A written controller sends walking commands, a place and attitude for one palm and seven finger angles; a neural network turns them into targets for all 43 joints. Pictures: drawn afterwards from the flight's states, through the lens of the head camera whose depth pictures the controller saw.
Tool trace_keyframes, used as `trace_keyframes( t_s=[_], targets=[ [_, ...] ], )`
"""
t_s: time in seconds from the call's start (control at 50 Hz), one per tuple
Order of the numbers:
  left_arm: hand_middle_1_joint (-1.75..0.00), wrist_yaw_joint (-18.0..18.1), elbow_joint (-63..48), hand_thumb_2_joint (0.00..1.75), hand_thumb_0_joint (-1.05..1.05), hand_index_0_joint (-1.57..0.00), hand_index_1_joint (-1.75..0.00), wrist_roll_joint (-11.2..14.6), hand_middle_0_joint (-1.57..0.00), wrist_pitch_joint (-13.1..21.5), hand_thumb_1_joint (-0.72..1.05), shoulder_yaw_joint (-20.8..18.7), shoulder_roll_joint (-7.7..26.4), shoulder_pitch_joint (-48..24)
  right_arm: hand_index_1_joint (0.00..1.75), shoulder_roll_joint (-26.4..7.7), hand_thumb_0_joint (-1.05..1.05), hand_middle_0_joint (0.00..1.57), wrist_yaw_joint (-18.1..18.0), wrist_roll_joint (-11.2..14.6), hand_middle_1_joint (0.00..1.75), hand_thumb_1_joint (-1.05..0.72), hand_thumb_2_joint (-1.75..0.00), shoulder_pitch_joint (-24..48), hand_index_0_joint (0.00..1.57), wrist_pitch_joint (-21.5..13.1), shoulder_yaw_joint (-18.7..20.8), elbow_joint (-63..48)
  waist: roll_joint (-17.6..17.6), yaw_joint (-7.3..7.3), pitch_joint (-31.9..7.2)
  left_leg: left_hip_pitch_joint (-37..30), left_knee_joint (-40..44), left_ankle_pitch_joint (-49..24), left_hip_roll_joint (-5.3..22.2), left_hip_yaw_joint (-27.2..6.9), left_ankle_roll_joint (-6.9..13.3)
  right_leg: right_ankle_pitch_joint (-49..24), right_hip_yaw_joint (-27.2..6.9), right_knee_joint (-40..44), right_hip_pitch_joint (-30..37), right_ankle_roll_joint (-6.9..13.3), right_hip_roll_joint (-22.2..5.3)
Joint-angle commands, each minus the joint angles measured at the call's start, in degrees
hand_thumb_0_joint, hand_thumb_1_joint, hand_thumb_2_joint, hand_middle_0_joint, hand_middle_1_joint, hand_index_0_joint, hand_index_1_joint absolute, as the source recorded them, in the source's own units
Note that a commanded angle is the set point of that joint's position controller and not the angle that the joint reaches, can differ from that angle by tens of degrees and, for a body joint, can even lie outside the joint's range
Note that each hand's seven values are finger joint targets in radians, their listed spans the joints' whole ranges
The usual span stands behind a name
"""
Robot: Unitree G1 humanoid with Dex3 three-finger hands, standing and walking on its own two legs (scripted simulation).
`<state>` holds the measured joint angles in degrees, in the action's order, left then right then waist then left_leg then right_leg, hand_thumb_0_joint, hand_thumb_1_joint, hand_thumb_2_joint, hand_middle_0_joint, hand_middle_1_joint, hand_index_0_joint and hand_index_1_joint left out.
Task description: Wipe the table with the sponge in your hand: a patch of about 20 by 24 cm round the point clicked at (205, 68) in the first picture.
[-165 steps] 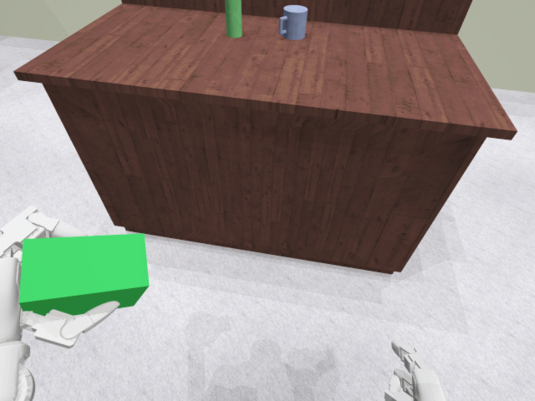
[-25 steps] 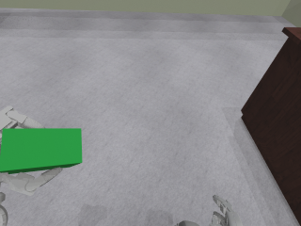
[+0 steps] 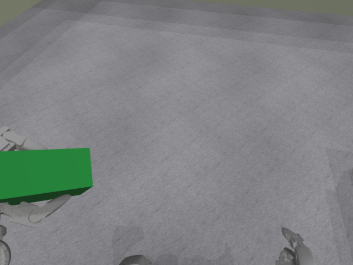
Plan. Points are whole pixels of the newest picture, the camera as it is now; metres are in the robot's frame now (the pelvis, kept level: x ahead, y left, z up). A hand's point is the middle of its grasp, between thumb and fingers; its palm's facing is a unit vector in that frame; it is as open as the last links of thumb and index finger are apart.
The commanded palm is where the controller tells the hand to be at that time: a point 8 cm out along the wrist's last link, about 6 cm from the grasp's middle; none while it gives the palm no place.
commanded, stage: walk around to get in front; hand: left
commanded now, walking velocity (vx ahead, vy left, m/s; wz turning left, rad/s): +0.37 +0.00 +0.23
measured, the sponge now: (59, 175) +0.22 +0.21 +0.16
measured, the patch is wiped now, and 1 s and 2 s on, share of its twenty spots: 0.00 0.00 0.00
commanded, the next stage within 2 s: none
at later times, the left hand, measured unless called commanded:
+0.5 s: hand (70, 138) +0.29 +0.22 +0.16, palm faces +0.53 -0.72 -0.44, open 10.2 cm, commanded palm +0.23 +0.25 +0.18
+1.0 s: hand (83, 85) +0.41 +0.23 +0.19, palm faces +0.52 -0.73 -0.44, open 10.2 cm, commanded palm +0.35 +0.27 +0.18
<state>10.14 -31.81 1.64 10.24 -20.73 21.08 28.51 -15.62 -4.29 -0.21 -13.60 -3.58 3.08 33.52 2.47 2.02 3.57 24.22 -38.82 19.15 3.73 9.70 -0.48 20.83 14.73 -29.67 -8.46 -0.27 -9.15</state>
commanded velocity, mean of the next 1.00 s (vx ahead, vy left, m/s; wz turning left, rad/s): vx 0.37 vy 0.00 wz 0.17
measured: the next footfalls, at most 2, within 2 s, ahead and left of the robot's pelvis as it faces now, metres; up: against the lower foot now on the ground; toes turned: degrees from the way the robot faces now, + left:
left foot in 0.06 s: +0.10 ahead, +0.14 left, +0.00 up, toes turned +10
right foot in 0.34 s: +0.18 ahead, -0.14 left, +0.00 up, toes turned -6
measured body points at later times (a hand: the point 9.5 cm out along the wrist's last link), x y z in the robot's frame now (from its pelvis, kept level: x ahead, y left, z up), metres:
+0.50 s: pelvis +0.11 -0.05 -0.01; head +0.14 -0.07 +0.44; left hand +0.26 +0.26 +0.19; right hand +0.29 -0.25 -0.13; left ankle +0.08 +0.09 -0.64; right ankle +0.14 -0.14 -0.74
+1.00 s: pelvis +0.24 -0.03 +0.00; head +0.28 -0.02 +0.45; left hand +0.38 +0.27 +0.21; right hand +0.44 -0.19 -0.10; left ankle +0.23 +0.09 -0.74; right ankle +0.33 -0.17 -0.69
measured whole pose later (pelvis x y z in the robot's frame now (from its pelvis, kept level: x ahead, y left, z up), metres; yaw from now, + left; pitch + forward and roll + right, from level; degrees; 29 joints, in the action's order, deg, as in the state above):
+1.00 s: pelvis +0.24 -0.03 +0.00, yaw +10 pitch +0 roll -1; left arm 8.3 -33.8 1.5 13.8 -21.4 21.4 29.3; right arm -5.6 -2.0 0.4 -12.4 -6.4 -1.7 34.5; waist -1.3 0.8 3.4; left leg 14.3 -28.0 13.8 6.3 7.5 -0.3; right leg 19.8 7.6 -49.8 -29.2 -2.7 -6.8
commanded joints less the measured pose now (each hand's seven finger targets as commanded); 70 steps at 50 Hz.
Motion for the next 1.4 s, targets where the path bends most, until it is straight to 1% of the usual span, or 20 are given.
trace_keyframes(
  t_s=[0.0,0.02,0.04,0.12,0.28,0.3,0.34,0.46,0.66,0.68,0.7,0.72,0.74,0.88,1.04,1.06,1.08,1.1,1.22,1.38],
  targets=[
    [-1.6,2.47,-14.72,1.3,0.0,-1.2,-1.6,0.2,-1.2,4.49,0.1,-4.28,8.22,-8.87,0.3,-2.06,0.0,0.2,-0.76,0.39,0.3,-0.9,-0.9,2.79,0.2,-3.14,0.79,-9.96,-4.72,-3.99,-14.51,-25.42,13.24,-8.13,-1.47,-0.75,3.41,-24.25,-3.56,-20.97,-6.4,1.38,-5.34],
    [-1.6,2.55,-15.56,1.3,0.0,-1.2,-1.6,0.18,-1.2,5.44,0.1,-4.78,8.04,-8.44,0.3,-3.66,0.0,0.2,-0.43,0.24,0.3,-0.9,-0.9,3.89,0.2,-3.14,1.21,-9.94,-20.49,-3.7,-15.46,-34.62,15.65,-20.54,13.2,-23.35,10.78,2.58,-3.05,-36.72,-22.18,-2.19,2.94],
    [-1.6,2.52,-15.39,1.3,0.0,-1.2,-1.6,-0.48,-1.2,6.31,0.1,-5.01,9.84,-10.76,0.3,-3.14,0.0,0.2,0.63,0.58,0.3,-0.9,-0.9,3.96,0.2,-3.46,0.47,-9.83,-20.08,-3.29,-13.93,-34.85,18.82,-31.19,20.98,-38.1,16.51,15.68,-9.17,-45.92,-30.05,-1.27,5.83],
    [-1.6,-0.09,-16.15,1.3,0.0,-1.2,-1.6,-0.69,-1.2,6.17,0.1,-8.19,11.57,-5.72,0.3,-1.74,0.0,0.2,1.21,1.14,0.3,-0.9,-0.9,6.02,0.2,-3.62,0.76,-7.27,-15.44,-1.75,-8.08,-18.24,20.88,-8.96,17.47,-27.15,16.02,6.89,-14.38,-40.39,-31.89,-2.28,-0.54],
    [-1.6,-0.67,-6.85,1.3,0.0,-1.2,-1.6,0.07,-1.2,5.51,0.1,-6.39,7.4,-4.68,0.3,-0.83,0.0,0.2,0.07,0.75,0.3,-0.9,-0.9,5.58,0.2,-5.09,-0.64,-5.99,-10.67,-1.12,-8.39,-0.22,10.51,11.58,7.74,-7.57,5.96,-2.46,-2.14,-3.23,1.62,-3.09,6.79],
    [-1.6,-0.6,-5.87,1.3,0.0,-1.2,-1.6,-0.27,-1.2,5.03,0.1,-6.48,8.6,-7.34,0.3,-0.29,0.0,0.2,-0.18,0.83,0.3,-0.9,-0.9,5.58,0.2,-4.64,-0.75,-5.72,-3.07,-0.91,-8.51,4.16,-1.61,12.83,4.98,-5.6,4.46,3.37,-9.2,2.94,4.69,-1.02,2.68],
    [-1.6,-0.14,-2.99,1.3,0.0,-1.2,-1.6,0.06,-1.2,3.86,0.1,-9.43,13.11,-9.59,0.3,-0.87,0.0,0.2,0.07,0.45,0.3,-0.9,-0.9,8.58,0.2,-4.57,-0.53,-6.7,19.45,0.82,-8.02,21.39,-33.14,13.33,-2.38,-8.01,1.02,10.29,-47.07,17.96,9.16,9.92,-18.51],
    [-1.6,-1.13,-7.1,1.3,0.0,-1.2,-1.6,-0.4,-1.2,5.85,0.1,-5.35,9.58,-10.14,0.3,-1.7,0.0,0.2,0.72,0.56,0.3,-0.9,-0.9,9.09,0.2,-2.15,-0.88,-4.73,5.15,-1.63,-4.3,15.88,-30.27,-0.38,2.75,-8.09,-1.05,-10.03,-18.23,14.64,2.09,7.96,-12.11],
    [-1.6,2.66,-14.58,1.3,0.0,-1.2,-1.6,0.33,-1.2,5.85,0.1,-8.25,9.9,-4.59,0.3,-1.37,0.0,0.2,-0.23,0.18,0.3,-0.9,-0.9,4.46,0.2,-1.93,0.88,-9.18,0.69,-1.54,-11.45,-11.46,11.48,-7.63,-2.53,4.44,0.62,-20.19,-8.53,-1.91,3.34,5.39,-6.33],
    [-1.6,2.46,-13.88,1.3,0.0,-1.2,-1.6,0.27,-1.2,6.16,0.1,-6.86,8.8,-4.51,0.3,-2.43,0.0,0.2,-0.62,0.52,0.3,-0.9,-0.9,3.03,0.2,-2.0,1.52,-9.17,-6.11,-3.08,-13.32,-20.8,13.82,-9.49,0.02,-0.61,2.37,-19.62,-5.9,-13.46,-2.55,3.04,-4.48],
    [-1.6,2.49,-15.75,1.3,0.0,-1.2,-1.6,0.07,-1.2,6.87,0.1,-7.05,8.68,-6.07,0.3,-3.8,0.0,0.2,-0.35,0.55,0.3,-0.9,-0.9,4.04,0.2,-2.12,1.85,-9.8,-19.81,-3.1,-14.97,-29.56,16.76,-16.39,11.67,-19.17,8.09,-3.1,-3.75,-28.15,-15.18,-0.45,2.81],
    [-1.6,2.42,-13.96,1.3,0.0,-1.2,-1.6,-0.02,-1.2,7.67,0.1,-7.41,10.01,-7.22,0.3,-3.2,0.0,0.2,0.31,0.69,0.3,-0.9,-0.9,4.34,0.2,-2.42,1.13,-9.84,-22.67,-2.73,-13.48,-32.85,19.48,-28.17,21.32,-36.32,14.8,15.8,-8.38,-39.33,-26.75,-0.76,6.92],
    [-1.6,1.36,-10.21,1.3,0.0,-1.2,-1.6,-0.37,-1.2,7.31,0.1,-8.87,13.01,-7.3,0.3,-3.06,0.0,0.2,0.62,0.33,0.3,-0.9,-0.9,5.45,0.2,-2.59,0.64,-8.46,-19.22,-2.96,-12.59,-29.22,20.76,-21.32,23.66,-39.11,16.57,13.94,-13.6,-45.06,-30.88,-0.53,3.97],
    [-1.6,-0.49,-17.02,1.3,0.0,-1.2,-1.6,0.17,-1.2,7.22,0.1,-7.04,8.41,-1.37,0.3,-1.76,0.0,0.2,1.69,0.94,0.3,-0.9,-0.9,5.82,0.2,-5.12,0.5,-7.16,-16.6,-1.51,-8.96,-11.71,23.96,-7.84,13.2,-11.88,9.74,-2.25,-8.08,-27.37,-21.67,-2.43,1.52],
    [-1.6,-0.65,-5.59,1.3,0.0,-1.2,-1.6,-0.35,-1.2,5.2,0.1,-5.54,7.61,-7.75,0.3,-0.58,0.0,0.2,-0.31,0.64,0.3,-0.9,-0.9,5.65,0.2,-4.53,-0.54,-5.34,-9.29,-1.15,-8.95,-6.9,8.32,0.81,9.06,-5.42,5.71,-3.95,-1.93,1.14,0.62,-2.3,6.78],
    [-1.6,-0.51,-5.57,1.3,0.0,-1.2,-1.6,-0.77,-1.2,4.72,0.1,-6.06,9.18,-9.22,0.3,0.39,0.0,0.2,-0.22,0.79,0.3,-0.9,-0.9,5.33,0.2,-4.01,-0.79,-5.18,0.08,-0.94,-10.44,-0.45,-6.49,2.58,5.8,-2.96,4.35,-0.96,-11.74,6.49,6.35,0.9,0.08],
    [-1.6,-0.27,-4.87,1.3,0.0,-1.2,-1.6,-1.2,-1.2,3.9,0.1,-6.99,11.61,-8.76,0.3,1.89,0.0,0.2,0.01,0.79,0.3,-0.9,-0.9,5.67,0.2,-3.59,-1.35,-6.05,17.07,-0.35,-10.31,15.15,-25.38,12.74,-2.3,-1.44,1.84,-3.65,-36.16,12.55,13.73,7.88,-13.72],
    [-1.6,0.08,-5.96,1.3,0.0,-1.2,-1.6,-0.06,-1.2,3.93,0.1,-8.83,13.21,-10.63,0.3,-0.31,0.0,0.2,0.19,0.36,0.3,-0.9,-0.9,8.86,0.2,-4.24,-1.31,-6.62,14.77,0.23,-9.44,19.28,-33.73,12.85,-1.26,-8.83,0.89,-2.09,-43.22,15.63,11.36,10.73,-19.28],
    [-1.6,-0.48,-11.49,1.3,0.0,-1.2,-1.6,0.03,-1.2,5.85,0.1,-8.61,11.19,-5.34,0.3,-1.24,0.0,0.2,0.77,0.66,0.3,-0.9,-0.9,9.36,0.2,-1.6,-0.61,-5.58,3.1,-1.57,-5.57,13.08,-26.33,0.8,3.61,-8.01,-1.21,-11.44,-17.53,14.16,1.17,8.5,-12.76],
    [-1.6,2.32,-13.67,1.3,0.0,-1.2,-1.6,0.48,-1.2,5.42,0.1,-8.17,9.19,-2.1,0.3,-0.99,0.0,0.2,-0.05,0.17,0.3,-0.9,-0.9,4.7,0.2,-1.86,0.75,-8.73,1.65,-1.33,-10.27,-8.28,9.51,-7.02,-1.5,3.23,0.13,-12.21,-8.46,2.68,2.51,5.75,-7.98]
  ],
)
